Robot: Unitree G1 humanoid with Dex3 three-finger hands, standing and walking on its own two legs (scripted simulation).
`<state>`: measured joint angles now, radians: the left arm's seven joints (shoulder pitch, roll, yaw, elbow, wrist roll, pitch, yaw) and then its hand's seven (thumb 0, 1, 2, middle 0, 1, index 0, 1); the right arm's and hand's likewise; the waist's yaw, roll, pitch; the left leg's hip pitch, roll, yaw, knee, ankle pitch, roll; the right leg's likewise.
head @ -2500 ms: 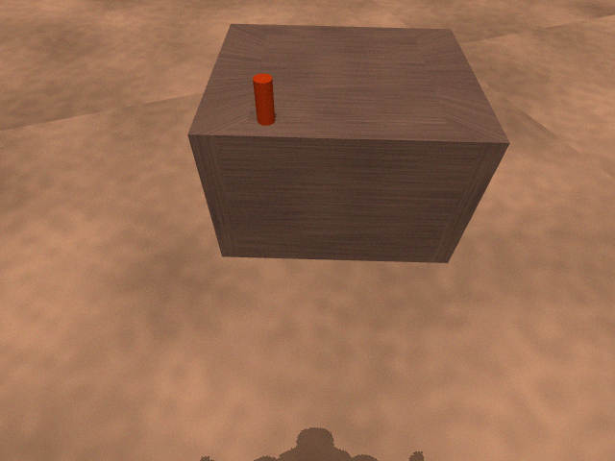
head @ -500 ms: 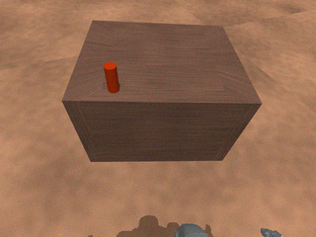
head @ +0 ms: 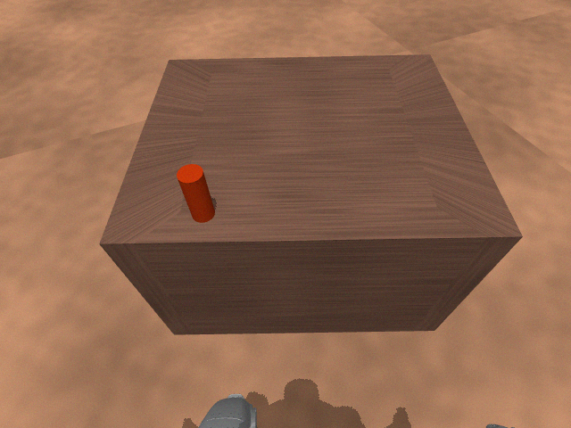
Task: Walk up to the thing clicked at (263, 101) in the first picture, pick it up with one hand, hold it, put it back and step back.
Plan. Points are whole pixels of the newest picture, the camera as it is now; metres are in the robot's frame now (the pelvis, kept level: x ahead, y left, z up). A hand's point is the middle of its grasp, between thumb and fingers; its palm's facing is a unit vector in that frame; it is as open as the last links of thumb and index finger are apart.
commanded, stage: walk up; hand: left
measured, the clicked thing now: (197, 194) +0.57 +0.22 -0.10
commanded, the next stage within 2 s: stand in 1.56 s
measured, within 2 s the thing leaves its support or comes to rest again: neither
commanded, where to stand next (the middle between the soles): +0.17 +0.01 m, yaw +0 degrees
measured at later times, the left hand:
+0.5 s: hand (128, 395) +0.18 +0.28 -0.16, palm faces -0.06 -0.92 -0.39, open 7.4 cm
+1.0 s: hand (142, 369) +0.22 +0.26 -0.14, palm faces -0.02 -0.95 -0.32, open 7.4 cm
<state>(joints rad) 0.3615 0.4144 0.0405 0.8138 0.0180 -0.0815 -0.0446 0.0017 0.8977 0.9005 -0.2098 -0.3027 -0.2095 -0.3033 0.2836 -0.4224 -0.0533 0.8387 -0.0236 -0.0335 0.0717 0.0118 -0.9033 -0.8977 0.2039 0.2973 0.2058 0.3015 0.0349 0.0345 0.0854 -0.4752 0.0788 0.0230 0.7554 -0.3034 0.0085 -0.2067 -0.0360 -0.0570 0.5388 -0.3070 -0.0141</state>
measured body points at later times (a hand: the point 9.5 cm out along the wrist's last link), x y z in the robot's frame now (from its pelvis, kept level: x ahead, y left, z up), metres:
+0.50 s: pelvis +0.10 +0.02 -0.02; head +0.13 +0.01 +0.43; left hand +0.19 +0.33 -0.14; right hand +0.18 -0.30 -0.14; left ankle +0.12 +0.14 -0.73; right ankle +0.16 -0.11 -0.73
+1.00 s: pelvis +0.12 +0.01 +0.01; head +0.13 +0.01 +0.46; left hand +0.22 +0.31 -0.12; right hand +0.21 -0.30 -0.12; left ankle +0.12 +0.14 -0.73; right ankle +0.16 -0.12 -0.73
